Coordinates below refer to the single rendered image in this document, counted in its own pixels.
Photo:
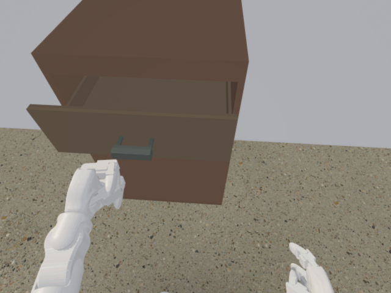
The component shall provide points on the drawer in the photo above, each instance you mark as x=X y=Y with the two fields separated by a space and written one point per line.
x=188 y=119

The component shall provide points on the robot left hand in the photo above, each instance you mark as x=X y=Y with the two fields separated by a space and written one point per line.
x=87 y=194

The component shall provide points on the handle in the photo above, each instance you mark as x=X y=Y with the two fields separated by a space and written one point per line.
x=131 y=152

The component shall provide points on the robot right hand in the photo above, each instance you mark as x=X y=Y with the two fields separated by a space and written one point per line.
x=313 y=280

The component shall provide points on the cabinet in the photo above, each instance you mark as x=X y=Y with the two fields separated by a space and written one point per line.
x=202 y=40

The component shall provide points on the robot left forearm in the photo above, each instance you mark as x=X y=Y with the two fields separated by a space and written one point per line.
x=65 y=248

